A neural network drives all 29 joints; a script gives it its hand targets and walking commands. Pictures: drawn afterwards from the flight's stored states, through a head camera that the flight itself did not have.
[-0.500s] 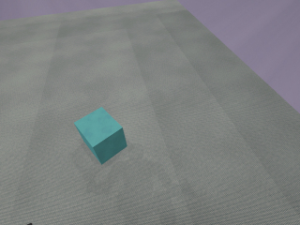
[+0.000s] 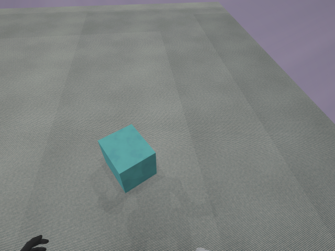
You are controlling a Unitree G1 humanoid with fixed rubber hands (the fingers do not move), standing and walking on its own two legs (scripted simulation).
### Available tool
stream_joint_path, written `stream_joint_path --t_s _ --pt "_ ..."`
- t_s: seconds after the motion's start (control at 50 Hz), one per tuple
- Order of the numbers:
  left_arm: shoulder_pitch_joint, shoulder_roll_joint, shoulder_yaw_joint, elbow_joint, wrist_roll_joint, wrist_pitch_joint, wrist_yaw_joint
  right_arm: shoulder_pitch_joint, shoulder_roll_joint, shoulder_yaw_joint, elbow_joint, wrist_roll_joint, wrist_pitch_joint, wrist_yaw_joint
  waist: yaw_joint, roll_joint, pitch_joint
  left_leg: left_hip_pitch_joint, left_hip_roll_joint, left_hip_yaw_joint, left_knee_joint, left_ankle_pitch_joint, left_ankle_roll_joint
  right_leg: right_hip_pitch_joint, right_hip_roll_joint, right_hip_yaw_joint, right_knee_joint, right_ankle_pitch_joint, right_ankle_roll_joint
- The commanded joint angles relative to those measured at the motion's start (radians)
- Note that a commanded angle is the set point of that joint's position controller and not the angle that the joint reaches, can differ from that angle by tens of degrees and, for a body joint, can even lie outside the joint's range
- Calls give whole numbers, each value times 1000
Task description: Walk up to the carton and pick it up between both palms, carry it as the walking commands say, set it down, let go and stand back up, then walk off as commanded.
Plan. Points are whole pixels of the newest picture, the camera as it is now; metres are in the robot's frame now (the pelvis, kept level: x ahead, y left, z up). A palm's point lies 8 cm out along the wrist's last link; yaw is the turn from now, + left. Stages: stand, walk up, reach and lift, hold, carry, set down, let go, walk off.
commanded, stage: walk up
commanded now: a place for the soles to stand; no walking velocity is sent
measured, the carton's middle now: (128, 157) +0.79 +0.23 -0.62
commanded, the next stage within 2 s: none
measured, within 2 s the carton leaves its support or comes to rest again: neither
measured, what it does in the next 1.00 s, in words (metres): walks ahead: right foot, then left foot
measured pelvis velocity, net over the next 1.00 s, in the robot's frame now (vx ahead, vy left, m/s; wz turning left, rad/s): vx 0.22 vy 0.09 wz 0.12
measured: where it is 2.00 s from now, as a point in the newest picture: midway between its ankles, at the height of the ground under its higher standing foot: outside the picture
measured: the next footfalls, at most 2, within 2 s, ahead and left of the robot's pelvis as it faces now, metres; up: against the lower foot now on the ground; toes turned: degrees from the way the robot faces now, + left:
right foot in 0.02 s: +0.12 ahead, -0.10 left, +0.00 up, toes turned -4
left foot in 0.36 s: +0.20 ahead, +0.21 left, +0.00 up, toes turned +3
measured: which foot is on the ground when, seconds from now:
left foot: down 0.00-0.04, up 0.06-0.34, down 0.36-0.60, up 0.62-0.90, down 0.92-1.00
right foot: up 0.00-0.00, down 0.02-0.34, up 0.36-0.56, down 0.58-1.00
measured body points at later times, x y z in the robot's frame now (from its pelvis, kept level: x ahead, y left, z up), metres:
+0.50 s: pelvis +0.12 +0.06 +0.00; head +0.14 +0.06 +0.45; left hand +0.23 +0.41 -0.06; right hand +0.23 -0.26 -0.08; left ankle +0.16 +0.21 -0.70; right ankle +0.15 -0.04 -0.67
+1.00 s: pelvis +0.22 +0.09 -0.01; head +0.25 +0.10 +0.44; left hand +0.30 +0.44 -0.08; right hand +0.35 -0.23 -0.08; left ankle +0.26 +0.23 -0.70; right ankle +0.22 -0.01 -0.68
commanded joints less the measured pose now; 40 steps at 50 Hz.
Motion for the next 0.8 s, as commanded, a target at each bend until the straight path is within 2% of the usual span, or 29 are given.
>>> stream_joint_path --t_s 0.0,0.02,0.04,0.06,0.1,0.12,0.14,0.16,0.18,0.22,0.24,0.26,0.28,0.3,0.32,0.34,0.4,0.44,0.48,0.5,0.52,0.54,0.56,0.58,0.6,0.62,0.68,0.72,0.78 --pt "198 392 112 -16 31 -31 29 -65 -148 -90 -100 -3 0 -31 132 -108 -95 -526 6 -122 412 -174 27 476 -462 719 -722 -360 -188" --pt "148 375 113 -31 23 -26 28 -24 -202 -99 -52 -3 -5 -32 104 -13 -47 -499 55 -124 428 -91 13 409 -442 656 -721 -375 -192" --pt "56 306 90 -47 18 -30 17 21 -231 -106 -21 1 -12 -22 52 16 -37 -443 85 -131 402 -49 5 402 -383 518 -674 -283 -199" --pt "49 280 89 -57 19 -34 15 49 -240 -108 -10 1 -22 -13 58 13 -29 -424 87 -106 338 -56 -4 401 -348 436 -641 -205 -208" --pt "27 272 88 -72 24 -34 -5 19 -197 -99 -4 14 -18 0 80 -178 26 -376 101 -35 207 -92 -9 375 -296 289 -619 -135 -223" --pt "69 275 76 -59 28 -28 -8 -20 -197 -105 -31 12 -21 1 86 -118 -26 -306 89 -8 166 -107 3 360 -288 260 -612 -64 -237" --pt "101 280 73 -42 21 -23 -11 -11 -194 -105 -9 13 -20 0 92 -129 -21 -268 65 17 152 -60 5 306 -267 221 -602 -76 -210" --pt "68 302 81 -61 28 -16 -18 -19 -190 -112 -23 8 -23 4 92 -225 8 -242 83 37 106 -99 6 254 -299 197 -600 -148 -232" --pt "75 300 73 -53 26 -13 -21 -41 -203 -122 -16 7 -26 5 98 -195 14 -198 86 46 44 -81 -4 267 -269 179 -571 -107 -217" --pt "9 295 73 -83 28 -3 -28 54 -159 -127 20 14 -43 2 32 -193 -23 -8 35 125 -100 10 0 172 -216 76 -492 -55 -192" --pt "7 279 66 -74 24 5 -35 122 -189 -141 32 11 -48 -8 6 -138 -15 117 8 159 -159 52 -3 105 -170 28 -373 -42 -155" --pt "42 236 49 -92 26 17 -32 237 -224 -155 65 2 -56 -24 -34 1 -113 250 -36 139 -225 -52 6 91 -111 -27 -124 58 -132" --pt "27 149 25 -117 13 10 -34 331 -284 -171 71 2 -67 -43 -93 219 -154 404 118 -268 -361 -179 99 -135 -37 -73 250 184 -66" --pt "-77 109 21 -168 11 6 -35 303 -384 -170 42 8 -81 -53 -95 385 -112 428 296 -758 -495 -101 185 -409 63 31 364 -9 -25" --pt "-69 197 54 -156 6 16 -23 255 -349 -160 0 23 -80 -63 -62 133 -95 414 326 -763 -453 -79 243 -402 4 127 301 11 -23" --pt "-54 200 44 -137 5 11 -26 230 -332 -156 11 31 -80 -68 -39 74 -94 434 290 -663 -409 -22 223 -395 -11 121 282 47 -28" --pt "29 182 43 -109 2 4 -32 109 -297 -145 -36 17 -57 -64 12 208 -116 257 231 -469 -320 154 229 -152 3 83 38 -73 -2" --pt "20 197 67 -88 14 4 -36 114 -273 -128 -35 10 -47 -62 13 234 -55 90 216 -469 -331 11 254 -40 22 61 -12 -123 -13" --pt "69 170 66 -83 21 1 -33 93 -267 -113 -21 7 -50 -74 45 230 -81 -48 233 -435 -242 52 234 136 22 76 -161 23 -46" --pt "148 197 71 -69 22 -2 -28 14 -251 -102 -65 16 -48 -76 118 187 -98 -230 174 -341 -140 28 187 360 22 115 -270 137 -69" --pt "280 272 106 -25 44 -11 -17 17 -133 -71 -69 25 -51 -80 191 -85 -150 -393 26 -169 171 -39 97 542 -149 363 -498 -65 -99" --pt "231 339 113 -64 36 -6 -7 71 -80 -49 -65 27 -56 -94 157 -243 -106 -504 -72 -37 367 -176 33 496 -410 686 -695 -162 -134" --pt "127 317 103 -79 30 2 -2 31 -183 -70 -14 12 -46 -112 117 -43 -36 -485 -16 -95 436 -168 16 425 -424 668 -687 -113 -153" --pt "54 283 94 -83 19 9 -5 82 -230 -94 0 12 -44 -114 80 -13 -12 -454 27 -75 411 -110 16 390 -359 525 -639 -39 -158" --pt "46 247 80 -78 14 10 -6 120 -223 -89 41 16 -36 -99 60 -10 -24 -386 36 -103 380 -42 19 391 -301 422 -637 -18 -76" --pt "36 218 71 -88 20 11 0 127 -201 -79 42 17 -33 -94 61 -52 -40 -351 31 -40 363 -50 10 352 -280 353 -608 49 -102" --pt "112 206 65 -62 21 10 -2 102 -171 -81 14 20 -32 -90 87 -98 -20 -311 39 -15 274 -68 5 400 -257 190 -462 588 -141" --pt "111 192 60 -75 16 25 -2 61 -157 -77 -5 17 -31 -86 91 -127 -20 -268 48 56 186 -54 -2 375 -254 141 -443 713 -192" --pt "45 224 41 -99 2 43 -8 56 -141 -91 -5 14 -41 -86 70 -179 -7 -98 35 105 30 37 13 269 -239 59 -337 798 -191"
